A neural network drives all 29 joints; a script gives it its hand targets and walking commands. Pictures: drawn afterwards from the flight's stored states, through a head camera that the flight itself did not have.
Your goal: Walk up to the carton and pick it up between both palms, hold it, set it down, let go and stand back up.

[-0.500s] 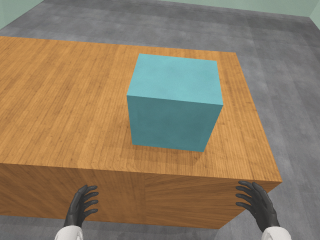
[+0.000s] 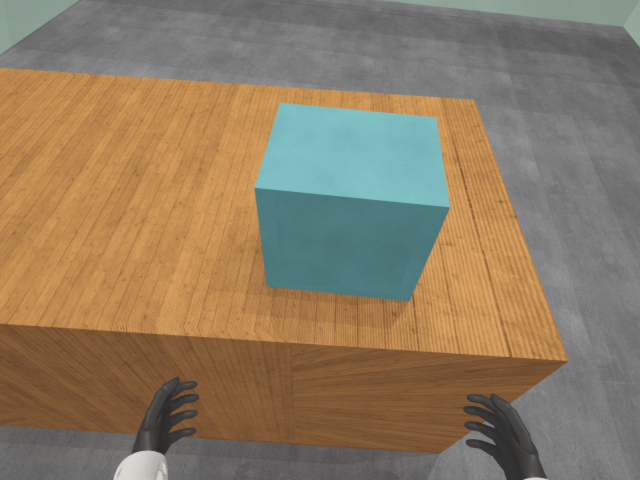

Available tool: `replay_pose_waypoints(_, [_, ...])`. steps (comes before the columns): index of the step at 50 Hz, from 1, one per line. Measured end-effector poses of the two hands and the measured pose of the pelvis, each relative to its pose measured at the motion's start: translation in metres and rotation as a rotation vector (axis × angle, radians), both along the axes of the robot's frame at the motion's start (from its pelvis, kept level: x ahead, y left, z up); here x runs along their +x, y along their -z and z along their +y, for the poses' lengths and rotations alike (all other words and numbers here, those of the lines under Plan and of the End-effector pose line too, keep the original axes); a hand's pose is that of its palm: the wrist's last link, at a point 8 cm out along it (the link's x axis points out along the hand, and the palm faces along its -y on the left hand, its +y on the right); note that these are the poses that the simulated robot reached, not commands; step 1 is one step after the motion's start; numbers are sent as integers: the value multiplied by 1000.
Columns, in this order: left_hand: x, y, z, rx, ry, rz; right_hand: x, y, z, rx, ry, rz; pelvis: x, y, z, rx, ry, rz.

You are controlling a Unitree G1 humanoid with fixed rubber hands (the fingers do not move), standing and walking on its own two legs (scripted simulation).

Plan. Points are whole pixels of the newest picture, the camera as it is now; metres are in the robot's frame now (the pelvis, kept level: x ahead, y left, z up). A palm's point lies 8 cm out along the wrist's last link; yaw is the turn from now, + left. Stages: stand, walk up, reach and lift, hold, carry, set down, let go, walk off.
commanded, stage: set down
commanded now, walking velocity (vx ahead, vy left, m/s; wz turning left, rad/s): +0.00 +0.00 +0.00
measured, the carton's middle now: (347, 206) +0.50 +0.00 +0.03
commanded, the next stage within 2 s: let go in 0.56 s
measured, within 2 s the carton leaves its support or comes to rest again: neither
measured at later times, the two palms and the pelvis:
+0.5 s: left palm (154, 452) +0.16 +0.23 -0.08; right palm out of the picture +0.15 -0.21 -0.07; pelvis +0.01 +0.00 +0.00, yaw +0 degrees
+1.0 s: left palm (153, 452) +0.16 +0.23 -0.09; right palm out of the picture +0.15 -0.21 -0.08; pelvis +0.01 +0.00 +0.00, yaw +0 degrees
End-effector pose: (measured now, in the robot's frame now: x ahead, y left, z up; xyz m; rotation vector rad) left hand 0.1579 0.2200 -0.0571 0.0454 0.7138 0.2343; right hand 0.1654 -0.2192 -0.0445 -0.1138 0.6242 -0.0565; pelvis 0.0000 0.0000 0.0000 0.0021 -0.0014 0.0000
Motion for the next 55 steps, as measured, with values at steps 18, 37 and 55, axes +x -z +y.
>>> replay_pose_waypoints(18, [-1, 20, 4, 2, 35, 102, -13, 21, 6, -26, 5, 81, 5, 0, 2, -2, 0, 7])
replay_pose_waypoints(37, [-2, 35, 9, 7, 61, 181, -27, 36, 7, -57, 1, 152, 8, 0, 3, -3, -1, 12])
replay_pose_waypoints(55, [1, 36, 11, 29, 92, 181, -17, 38, 8, -71, -17, 148, 11, 0, 4, -3, -1, 14])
